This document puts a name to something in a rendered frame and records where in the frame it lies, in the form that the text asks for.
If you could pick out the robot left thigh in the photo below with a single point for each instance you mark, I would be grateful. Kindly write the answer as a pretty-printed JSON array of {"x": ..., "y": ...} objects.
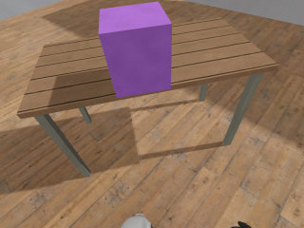
[{"x": 136, "y": 222}]

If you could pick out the table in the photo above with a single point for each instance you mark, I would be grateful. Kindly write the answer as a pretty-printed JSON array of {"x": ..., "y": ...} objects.
[{"x": 74, "y": 74}]

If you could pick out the robot left shin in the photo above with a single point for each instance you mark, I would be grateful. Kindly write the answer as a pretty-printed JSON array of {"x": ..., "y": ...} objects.
[{"x": 139, "y": 215}]

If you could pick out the carton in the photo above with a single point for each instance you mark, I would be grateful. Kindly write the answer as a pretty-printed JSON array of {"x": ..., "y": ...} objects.
[{"x": 137, "y": 45}]

